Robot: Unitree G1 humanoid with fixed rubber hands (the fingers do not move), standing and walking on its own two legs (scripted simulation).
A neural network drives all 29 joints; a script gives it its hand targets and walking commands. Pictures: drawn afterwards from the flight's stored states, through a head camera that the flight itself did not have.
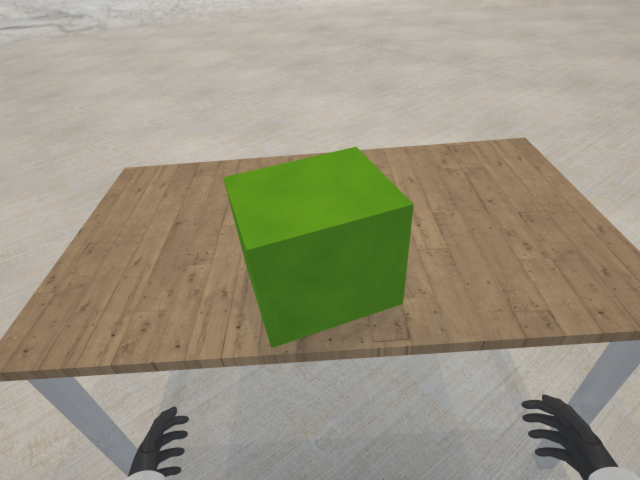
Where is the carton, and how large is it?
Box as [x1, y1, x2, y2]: [223, 147, 413, 347]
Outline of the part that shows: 356,147 223,177 247,269 271,347 402,303 413,204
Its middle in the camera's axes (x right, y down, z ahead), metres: -0.01 +0.00 +0.68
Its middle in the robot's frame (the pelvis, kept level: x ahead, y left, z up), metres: +0.52 +0.04 +0.04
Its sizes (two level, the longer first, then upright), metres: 0.248 0.206 0.220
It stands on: a table, 0.68 m high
